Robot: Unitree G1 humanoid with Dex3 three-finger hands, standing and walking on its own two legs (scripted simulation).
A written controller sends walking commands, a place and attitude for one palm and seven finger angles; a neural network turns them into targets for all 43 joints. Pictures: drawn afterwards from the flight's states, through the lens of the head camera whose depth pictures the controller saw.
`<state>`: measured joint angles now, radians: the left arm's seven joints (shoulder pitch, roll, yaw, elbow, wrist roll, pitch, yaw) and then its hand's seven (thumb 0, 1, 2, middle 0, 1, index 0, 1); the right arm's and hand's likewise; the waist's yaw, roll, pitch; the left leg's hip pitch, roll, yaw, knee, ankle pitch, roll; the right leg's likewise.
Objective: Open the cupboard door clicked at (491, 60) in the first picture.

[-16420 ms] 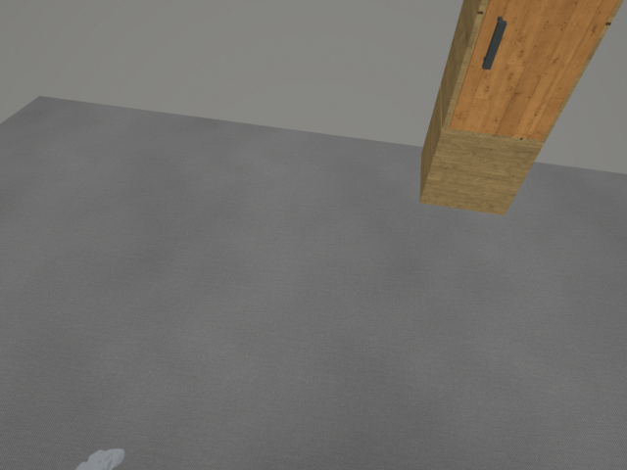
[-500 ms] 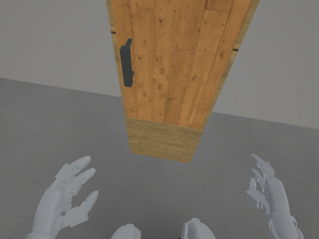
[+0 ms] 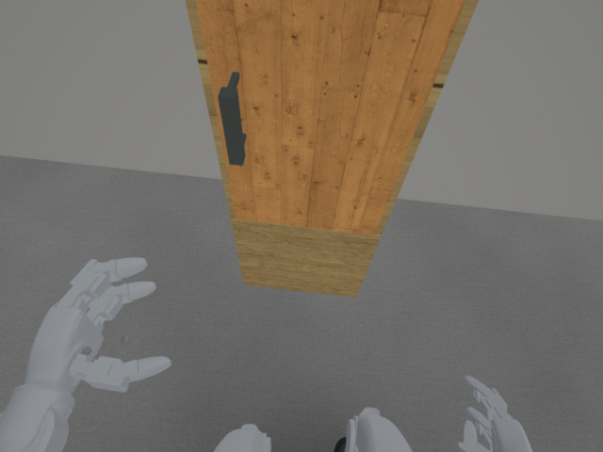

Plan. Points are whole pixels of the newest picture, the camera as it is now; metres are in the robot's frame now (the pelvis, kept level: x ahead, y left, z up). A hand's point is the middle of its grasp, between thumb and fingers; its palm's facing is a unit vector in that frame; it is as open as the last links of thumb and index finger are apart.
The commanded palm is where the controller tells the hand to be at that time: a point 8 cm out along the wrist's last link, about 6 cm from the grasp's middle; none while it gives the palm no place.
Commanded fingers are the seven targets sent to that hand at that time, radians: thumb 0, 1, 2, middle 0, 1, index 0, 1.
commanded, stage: raise the hand with hooked fingers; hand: left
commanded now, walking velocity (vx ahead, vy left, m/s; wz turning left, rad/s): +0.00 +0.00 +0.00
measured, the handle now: (236, 120) +0.60 +0.14 +0.06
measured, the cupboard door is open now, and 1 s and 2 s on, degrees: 0 0 0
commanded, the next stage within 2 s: move the hooked fingers beside the handle in 1.12 s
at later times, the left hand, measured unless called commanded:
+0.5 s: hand (86, 284) +0.29 +0.26 +0.07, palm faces -0.04 -1.00 -0.07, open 13.9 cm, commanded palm +0.27 +0.31 +0.08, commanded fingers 0.00 -0.50 0.30 -0.30 -1.20 -0.30 -1.20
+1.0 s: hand (92, 269) +0.31 +0.26 +0.08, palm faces -0.05 -1.00 -0.05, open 14.0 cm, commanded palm +0.28 +0.31 +0.09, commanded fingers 0.00 -0.50 0.30 -0.30 -1.20 -0.30 -1.20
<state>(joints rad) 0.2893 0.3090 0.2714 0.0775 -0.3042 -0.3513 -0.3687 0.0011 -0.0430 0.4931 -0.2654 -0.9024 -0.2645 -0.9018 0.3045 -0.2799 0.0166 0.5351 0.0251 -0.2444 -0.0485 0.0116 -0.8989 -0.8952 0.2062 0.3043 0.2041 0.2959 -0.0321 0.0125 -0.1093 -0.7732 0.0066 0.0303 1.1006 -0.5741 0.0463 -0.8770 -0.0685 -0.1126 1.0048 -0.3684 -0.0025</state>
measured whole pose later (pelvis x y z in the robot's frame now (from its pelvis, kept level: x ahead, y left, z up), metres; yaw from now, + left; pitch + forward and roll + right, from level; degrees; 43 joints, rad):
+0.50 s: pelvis +0.02 +0.00 +0.02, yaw +0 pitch +13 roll -3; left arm 0.04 0.42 0.40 0.32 -0.35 -0.29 -0.53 -0.01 -0.48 0.30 -0.30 -1.18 -0.30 -1.18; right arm 0.26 -0.27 0.07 0.53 0.02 -0.22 -0.05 0.01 -0.90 -0.90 0.21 0.30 0.20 0.30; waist -0.01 0.02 -0.09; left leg -0.67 0.01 0.01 1.01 -0.56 0.04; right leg -0.77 -0.05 -0.13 0.91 -0.36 0.00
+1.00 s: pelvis +0.01 -0.01 +0.02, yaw -1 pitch +12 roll -2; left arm -0.04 0.44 0.46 0.45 -0.36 -0.32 -0.57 -0.01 -0.50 0.30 -0.30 -1.20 -0.30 -1.19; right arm 0.30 -0.30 0.04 0.53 0.02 -0.20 -0.05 0.01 -0.90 -0.90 0.20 0.30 0.20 0.30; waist -0.04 0.01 -0.08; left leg -0.64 0.02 0.03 0.96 -0.53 0.03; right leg -0.75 -0.04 -0.11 0.87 -0.33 -0.01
